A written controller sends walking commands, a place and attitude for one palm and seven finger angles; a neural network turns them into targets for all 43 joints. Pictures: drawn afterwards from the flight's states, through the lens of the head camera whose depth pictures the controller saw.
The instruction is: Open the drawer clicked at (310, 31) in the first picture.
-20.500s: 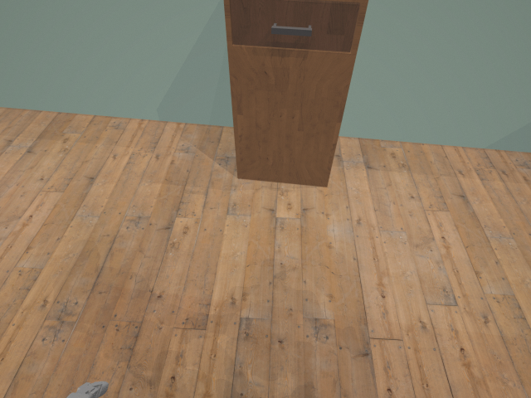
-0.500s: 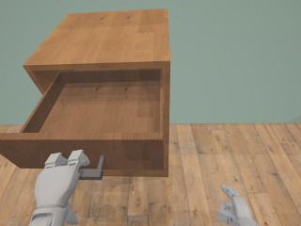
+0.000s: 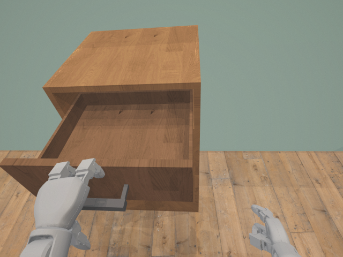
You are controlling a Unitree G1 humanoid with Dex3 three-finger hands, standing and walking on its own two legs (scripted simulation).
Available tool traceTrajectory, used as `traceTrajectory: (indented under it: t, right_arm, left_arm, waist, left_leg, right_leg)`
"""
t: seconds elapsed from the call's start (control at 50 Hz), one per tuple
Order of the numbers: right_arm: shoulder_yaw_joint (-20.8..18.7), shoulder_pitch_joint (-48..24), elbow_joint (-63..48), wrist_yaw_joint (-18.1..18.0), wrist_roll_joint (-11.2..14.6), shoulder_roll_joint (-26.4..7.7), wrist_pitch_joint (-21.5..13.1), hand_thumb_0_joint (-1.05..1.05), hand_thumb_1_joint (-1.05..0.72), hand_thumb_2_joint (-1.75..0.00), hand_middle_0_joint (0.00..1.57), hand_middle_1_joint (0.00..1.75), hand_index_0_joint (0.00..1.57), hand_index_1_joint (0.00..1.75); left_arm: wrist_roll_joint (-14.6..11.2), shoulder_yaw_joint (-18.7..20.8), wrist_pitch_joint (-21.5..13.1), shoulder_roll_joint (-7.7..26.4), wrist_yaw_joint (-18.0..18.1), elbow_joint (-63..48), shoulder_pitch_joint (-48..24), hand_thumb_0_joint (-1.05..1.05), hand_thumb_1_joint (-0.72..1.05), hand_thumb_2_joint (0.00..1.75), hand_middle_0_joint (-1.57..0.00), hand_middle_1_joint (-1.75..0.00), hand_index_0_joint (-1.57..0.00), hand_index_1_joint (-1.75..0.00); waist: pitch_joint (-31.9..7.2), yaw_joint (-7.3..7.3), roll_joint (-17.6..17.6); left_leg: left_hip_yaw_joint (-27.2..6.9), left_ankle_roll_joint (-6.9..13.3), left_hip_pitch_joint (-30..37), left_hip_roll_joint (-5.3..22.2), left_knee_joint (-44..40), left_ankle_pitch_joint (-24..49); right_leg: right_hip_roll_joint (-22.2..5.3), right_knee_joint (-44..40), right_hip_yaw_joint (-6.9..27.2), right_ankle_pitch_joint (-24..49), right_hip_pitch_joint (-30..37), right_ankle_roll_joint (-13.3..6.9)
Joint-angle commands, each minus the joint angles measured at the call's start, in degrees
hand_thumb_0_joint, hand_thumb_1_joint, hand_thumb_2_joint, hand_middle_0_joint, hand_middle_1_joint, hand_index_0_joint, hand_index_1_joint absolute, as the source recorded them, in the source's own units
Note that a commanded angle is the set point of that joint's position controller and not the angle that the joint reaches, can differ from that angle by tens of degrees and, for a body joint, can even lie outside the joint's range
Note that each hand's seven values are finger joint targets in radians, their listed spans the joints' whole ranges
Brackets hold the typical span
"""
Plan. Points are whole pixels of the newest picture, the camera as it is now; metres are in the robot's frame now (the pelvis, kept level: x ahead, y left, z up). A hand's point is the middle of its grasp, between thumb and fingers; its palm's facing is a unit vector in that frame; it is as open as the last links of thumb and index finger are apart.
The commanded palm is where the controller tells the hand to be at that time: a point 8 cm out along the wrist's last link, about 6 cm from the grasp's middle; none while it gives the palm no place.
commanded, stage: lift the hand off the handle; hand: left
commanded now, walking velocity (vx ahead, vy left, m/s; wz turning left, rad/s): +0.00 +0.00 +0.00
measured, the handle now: (98, 196) +0.22 +0.23 +0.03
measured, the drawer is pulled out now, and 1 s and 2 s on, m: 0.27 0.27 0.27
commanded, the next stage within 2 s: draw the hand back to the body in 0.70 s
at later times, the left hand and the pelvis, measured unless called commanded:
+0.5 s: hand (62, 184) +0.18 +0.23 +0.17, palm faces +0.21 -0.08 -0.97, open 13.8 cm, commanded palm +0.13 +0.22 +0.22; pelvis -0.01 -0.01 +0.01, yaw +0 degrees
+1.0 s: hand (52, 186) +0.17 +0.24 +0.18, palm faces +0.18 -0.06 -0.98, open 13.8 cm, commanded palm +0.13 +0.23 +0.23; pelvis -0.03 -0.01 +0.00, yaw +1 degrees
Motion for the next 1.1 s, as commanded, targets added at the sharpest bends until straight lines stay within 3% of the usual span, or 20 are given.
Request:
traceTrajectory:
  t: [0.0, 0.24, 0.28, 0.34, 0.38, 0.46, 0.48, 0.54, 0.58, 0.64, 0.7, 0.76, 0.78, 0.8, 0.86, 0.88, 0.94, 0.98, 1.02, 1.08]
  right_arm:
    - [-0.5, -10.4, -10.6, 0.2, 0.6, -4.4, -2.5, 0.00, -0.90, -0.90, 0.20, 0.30, 0.20, 0.30]
    - [0.4, -13.5, -11.0, 0.6, 1.8, -5.2, -0.3, 0.00, -0.90, -0.90, 0.20, 0.30, 0.20, 0.30]
    - [0.5, -15.5, -11.8, 0.3, 2.6, -5.7, -0.2, 0.00, -0.90, -0.90, 0.20, 0.30, 0.20, 0.30]
    - [0.6, -14.0, -11.4, 0.3, 2.2, -5.5, 0.0, 0.00, -0.90, -0.90, 0.20, 0.30, 0.20, 0.30]
    - [0.5, -15.8, -11.6, 0.0, 2.8, -5.9, -0.2, 0.00, -0.90, -0.90, 0.20, 0.30, 0.20, 0.30]
    - [0.2, -14.4, -11.3, 0.3, 2.5, -5.8, -0.3, 0.00, -0.90, -0.90, 0.20, 0.30, 0.20, 0.30]
    - [0.4, -16.1, -11.8, 0.2, 3.3, -5.9, -0.7, 0.00, -0.90, -0.90, 0.20, 0.30, 0.20, 0.30]
    - [0.1, -14.4, -11.2, 0.1, 2.6, -5.9, -0.9, 0.00, -0.90, -0.90, 0.20, 0.30, 0.20, 0.30]
    - [0.5, -16.6, -11.9, 0.0, 3.5, -6.2, -1.3, 0.00, -0.90, -0.90, 0.20, 0.30, 0.20, 0.30]
    - [0.1, -14.1, -10.7, 0.3, 3.1, -6.0, -1.0, 0.00, -0.90, -0.90, 0.20, 0.30, 0.20, 0.30]
    - [0.5, -14.6, -11.7, 0.0, 3.3, -5.9, -2.0, 0.00, -0.90, -0.90, 0.20, 0.30, 0.20, 0.30]
    - [0.0, -12.9, -11.4, -0.7, 2.9, -6.1, -3.1, 0.00, -0.90, -0.90, 0.20, 0.30, 0.20, 0.30]
    - [0.2, -14.2, -11.4, -1.0, 3.4, -6.3, -3.9, 0.00, -0.90, -0.90, 0.20, 0.30, 0.20, 0.30]
    - [0.4, -12.7, -11.5, -0.9, 2.6, -5.8, -4.1, 0.00, -0.90, -0.90, 0.20, 0.30, 0.20, 0.30]
    - [-0.3, -11.6, -10.6, -1.1, 2.4, -5.9, -4.8, 0.00, -0.90, -0.90, 0.20, 0.30, 0.20, 0.30]
    - [-0.2, -12.7, -10.5, -1.1, 2.9, -6.0, -5.5, 0.00, -0.90, -0.90, 0.20, 0.30, 0.20, 0.30]
    - [-0.5, -11.3, -10.4, -0.7, 2.5, -5.8, -5.5, 0.00, -0.90, -0.90, 0.20, 0.30, 0.20, 0.30]
    - [-0.4, -12.8, -10.7, -0.8, 3.2, -5.9, -6.1, 0.00, -0.90, -0.90, 0.20, 0.30, 0.20, 0.30]
    - [-0.4, -11.4, -10.1, -0.7, 2.6, -5.5, -6.0, 0.00, -0.90, -0.90, 0.20, 0.30, 0.20, 0.30]
    - [-0.5, -12.7, -10.6, -0.9, 3.1, -6.2, -6.4, 0.00, -0.90, -0.90, 0.20, 0.30, 0.20, 0.30]
  left_arm:
    - [0.5, 6.7, 0.5, 8.8, 1.4, -16.1, -5.8, 0.00, -0.50, 0.30, -0.30, -1.20, -0.30, -1.20]
    - [-2.5, 8.4, 4.4, 11.9, -4.8, -18.8, -9.1, 0.00, -0.50, 0.30, -0.30, -1.20, -0.30, -1.20]
    - [-3.9, 11.6, 5.1, 14.7, -5.4, -20.2, -8.7, 0.00, -0.50, 0.30, -0.30, -1.20, -0.30, -1.20]
    - [-4.0, 11.4, 4.8, 14.4, -6.5, -19.6, -9.2, 0.00, -0.50, 0.30, -0.30, -1.20, -0.30, -1.20]
    - [-5.3, 15.1, 5.3, 17.7, -6.8, -21.3, -11.6, 0.00, -0.50, 0.30, -0.30, -1.20, -0.30, -1.20]
    - [-6.1, 14.1, 5.1, 17.2, -8.4, -21.2, -12.6, 0.00, -0.50, 0.30, -0.30, -1.20, -0.30, -1.20]
    - [-7.3, 16.1, 5.5, 18.5, -8.6, -22.1, -12.7, 0.00, -0.50, 0.30, -0.30, -1.20, -0.30, -1.20]
    - [-7.0, 16.6, 5.3, 19.6, -9.7, -20.8, -14.1, 0.00, -0.50, 0.30, -0.30, -1.20, -0.30, -1.20]
    - [-8.7, 18.9, 5.7, 21.6, -10.1, -22.6, -14.7, 0.00, -0.50, 0.30, -0.30, -1.20, -0.30, -1.20]
    - [-9.4, 18.9, 5.6, 20.4, -11.9, -16.5, -11.0, 0.00, -0.50, 0.30, -0.30, -1.20, -0.30, -1.20]
    - [-10.5, 18.6, 4.6, 20.7, -12.8, -19.4, -14.7, 0.00, -0.50, 0.30, -0.30, -1.20, -0.30, -1.20]
    - [-10.4, 19.9, 2.0, 22.1, -12.4, -17.6, -14.8, 0.00, -0.50, 0.30, -0.30, -1.20, -0.30, -1.20]
    - [-11.3, 21.7, 1.3, 23.6, -11.9, -18.7, -15.4, 0.00, -0.50, 0.30, -0.30, -1.20, -0.30, -1.20]
    - [-10.1, 20.7, 0.6, 22.7, -11.8, -19.2, -16.1, 0.00, -0.50, 0.30, -0.30, -1.20, -0.30, -1.20]
    - [-10.1, 21.8, -1.0, 23.4, -10.8, -16.4, -16.3, 0.00, -0.50, 0.30, -0.30, -1.20, -0.30, -1.20]
    - [-11.2, 23.5, -1.4, 24.5, -10.3, -17.3, -16.3, 0.00, -0.50, 0.30, -0.30, -1.20, -0.30, -1.20]
    - [-10.9, 22.7, -1.8, 22.6, -9.9, -16.4, -12.8, 0.00, -0.50, 0.30, -0.30, -1.20, -0.30, -1.20]
    - [-12.4, 23.1, -1.7, 23.1, -9.7, -18.2, -13.6, 0.00, -0.50, 0.30, -0.30, -1.20, -0.30, -1.20]
    - [-11.3, 20.3, -1.4, 20.5, -10.0, -15.5, -13.7, 0.00, -0.50, 0.30, -0.30, -1.20, -0.30, -1.20]
    - [-12.0, 23.3, -1.4, 24.0, -9.9, -17.4, -14.4, 0.00, -0.50, 0.30, -0.30, -1.20, -0.30, -1.20]
  waist:
    - [-8.3, -0.30, -4.0]
    - [-4.5, -0.77, -3.8]
    - [-4.7, -0.91, -1.7]
    - [-4.0, -0.70, -4.0]
    - [-4.6, -0.98, -1.8]
    - [-4.2, -0.89, -3.4]
    - [-4.4, -1.08, -1.1]
    - [-4.8, -0.58, -3.8]
    - [-5.0, -0.76, -0.7]
    - [-2.0, -0.82, -5.8]
    - [-4.6, -1.07, -3.1]
    - [-3.6, -1.27, -5.9]
    - [-3.0, -1.49, -3.0]
    - [-5.9, -0.77, -2.9]
    - [-3.5, -1.15, -5.1]
    - [-3.3, -1.25, -1.9]
    - [-4.1, -0.66, -3.3]
    - [-3.7, -1.14, -0.3]
    - [-2.7, -1.47, -3.2]
    - [-3.9, -1.10, -1.7]
  left_leg:
    - [-0.6, 0.8, 1.5, 0.0, -4.4, 18.9]
    - [-0.5, 0.8, 2.2, 0.5, -8.0, 18.4]
    - [-0.8, 0.7, 2.0, 1.2, -7.9, 16.8]
    - [-0.5, 0.8, 2.2, 0.6, -8.2, 17.2]
    - [-1.0, 0.7, 2.0, 1.0, -8.2, 15.5]
    - [-0.5, 0.8, 2.1, 0.3, -8.5, 16.1]
    - [-1.0, 0.6, 1.9, 0.7, -8.4, 14.5]
    - [-0.8, 0.9, 1.7, 0.1, -8.6, 15.2]
    - [-1.1, 0.6, 1.3, 0.4, -8.4, 14.0]
    - [-0.4, 0.8, -0.4, -0.1, -8.5, 12.9]
    - [-0.4, 0.8, -0.3, -0.4, -8.1, 10.6]
    - [-0.3, 1.0, 0.2, -0.5, -7.5, 9.9]
    - [-0.7, 0.8, 0.3, -0.1, -7.0, 8.8]
    - [-0.7, 0.9, 0.8, -0.7, -6.8, 9.8]
    - [-0.7, 0.9, 0.7, -0.9, -6.6, 9.2]
    - [-1.1, 0.5, 0.5, -0.5, -6.5, 8.3]
    - [-1.1, 0.5, 0.3, -0.8, -6.7, 11.3]
    - [-1.1, 0.2, 0.2, -0.5, -6.7, 9.7]
    - [-1.0, 0.5, -0.2, -0.7, -7.1, 9.5]
    - [-1.3, 0.3, -0.4, -0.4, -7.2, 8.6]
  right_leg:
    - [-0.5, -4.7, 1.0, 12.6, 7.3, -0.5]
    - [-0.5, -7.7, 1.1, 12.7, 10.5, 0.2]
    - [-0.2, -8.0, 2.1, 12.0, 10.8, 0.1]
    - [-0.7, -8.5, 1.5, 11.3, 10.4, 0.4]
    - [-0.3, -8.8, 2.9, 10.3, 10.8, 0.1]
    - [-1.1, -9.2, 2.0, 10.2, 10.5, 0.6]
    - [-0.6, -9.3, 2.9, 8.5, 10.3, 0.3]
    - [-1.3, -9.1, 2.2, 8.6, 10.8, 0.6]
    - [-1.1, -9.1, 3.2, 8.5, 11.0, 0.4]
    - [-1.5, -9.3, 2.5, 6.7, 9.8, 1.0]
    - [-1.8, -9.2, 2.6, 3.4, 10.0, 1.0]
    - [-2.1, -10.0, 2.4, 1.9, 8.3, 1.5]
    - [-1.7, -10.5, 3.5, 0.8, 7.3, 1.0]
    - [-2.2, -9.8, 2.8, 1.1, 8.7, 0.9]
    - [-2.3, -10.6, 3.1, 0.4, 6.8, 1.1]
    - [-2.0, -10.7, 3.5, -0.3, 6.8, 0.6]
    - [-2.1, -9.5, 2.3, 3.9, 7.8, 0.7]
    - [-2.0, -9.6, 2.6, 2.5, 7.2, 0.5]
    - [-2.0, -9.6, 1.6, 1.1, 6.4, 0.7]
    - [-1.9, -9.2, 2.1, 1.3, 7.6, 0.5]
